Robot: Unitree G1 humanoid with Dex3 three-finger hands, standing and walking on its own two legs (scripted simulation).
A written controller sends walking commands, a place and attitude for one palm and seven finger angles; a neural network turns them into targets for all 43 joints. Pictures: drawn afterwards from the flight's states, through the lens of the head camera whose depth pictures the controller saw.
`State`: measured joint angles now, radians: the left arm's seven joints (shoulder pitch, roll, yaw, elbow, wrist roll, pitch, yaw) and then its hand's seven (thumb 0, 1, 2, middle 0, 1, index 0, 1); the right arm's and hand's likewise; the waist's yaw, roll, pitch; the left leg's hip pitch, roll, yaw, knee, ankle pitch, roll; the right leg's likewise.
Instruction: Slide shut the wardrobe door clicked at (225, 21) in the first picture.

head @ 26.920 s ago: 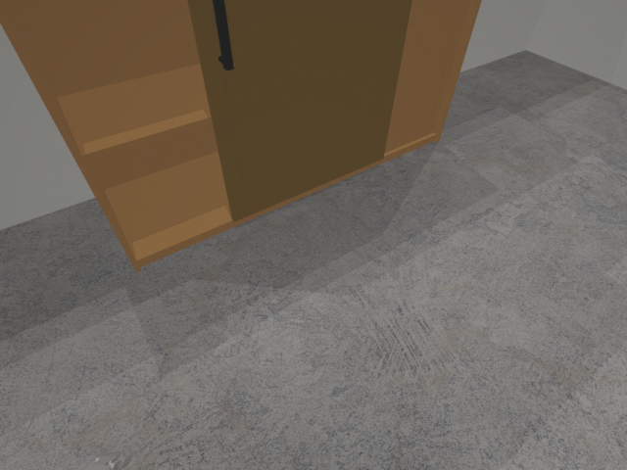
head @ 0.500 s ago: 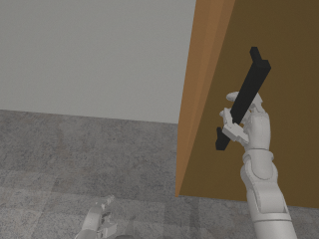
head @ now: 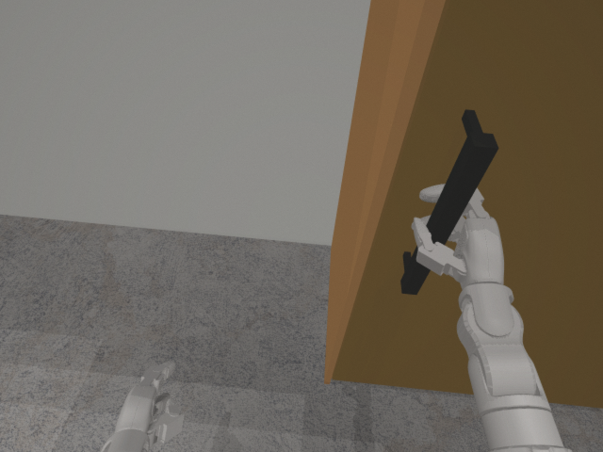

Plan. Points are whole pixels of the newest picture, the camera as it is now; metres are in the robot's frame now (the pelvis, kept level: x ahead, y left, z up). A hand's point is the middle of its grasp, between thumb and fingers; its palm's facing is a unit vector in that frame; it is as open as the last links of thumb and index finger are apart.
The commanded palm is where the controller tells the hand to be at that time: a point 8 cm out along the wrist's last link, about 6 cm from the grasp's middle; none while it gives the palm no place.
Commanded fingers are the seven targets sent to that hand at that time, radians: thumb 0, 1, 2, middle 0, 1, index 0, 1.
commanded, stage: loosen the grip on the handle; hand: right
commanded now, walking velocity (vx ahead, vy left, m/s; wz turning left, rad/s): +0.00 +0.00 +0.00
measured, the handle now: (434, 217) +0.39 -0.16 +0.11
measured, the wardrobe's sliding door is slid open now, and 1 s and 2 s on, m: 0.00 0.00 0.00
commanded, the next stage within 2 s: slip the hand off the handle in 0.54 s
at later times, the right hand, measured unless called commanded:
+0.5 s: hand (424, 252) +0.34 -0.14 +0.10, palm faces +0.14 +0.98 -0.10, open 14.1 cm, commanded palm +0.30 -0.18 +0.11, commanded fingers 0.00 0.55 -0.20 0.25 1.15 0.25 1.15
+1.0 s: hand (464, 257) +0.34 -0.19 +0.10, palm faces +0.17 +0.98 -0.11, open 14.7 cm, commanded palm +0.30 -0.23 +0.10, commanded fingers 0.00 0.55 -0.20 0.25 1.15 0.25 1.15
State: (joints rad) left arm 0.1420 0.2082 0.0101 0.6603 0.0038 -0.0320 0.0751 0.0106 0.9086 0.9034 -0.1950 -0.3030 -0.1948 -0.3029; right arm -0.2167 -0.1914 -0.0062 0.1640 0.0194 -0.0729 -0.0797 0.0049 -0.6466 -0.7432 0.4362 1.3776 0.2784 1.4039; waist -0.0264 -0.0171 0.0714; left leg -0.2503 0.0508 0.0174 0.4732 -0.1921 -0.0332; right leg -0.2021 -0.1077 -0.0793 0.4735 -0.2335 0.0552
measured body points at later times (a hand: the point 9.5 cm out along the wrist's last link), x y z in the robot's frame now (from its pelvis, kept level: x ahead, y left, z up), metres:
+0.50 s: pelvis +0.00 +0.00 -0.01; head +0.00 +0.01 +0.44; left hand +0.14 +0.24 -0.10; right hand +0.33 -0.19 +0.11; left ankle +0.04 +0.14 -0.74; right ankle +0.01 -0.16 -0.74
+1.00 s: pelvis +0.02 -0.01 -0.01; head +0.03 +0.00 +0.44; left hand +0.20 +0.22 -0.10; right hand +0.32 -0.24 +0.11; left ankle +0.04 +0.14 -0.74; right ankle +0.01 -0.16 -0.74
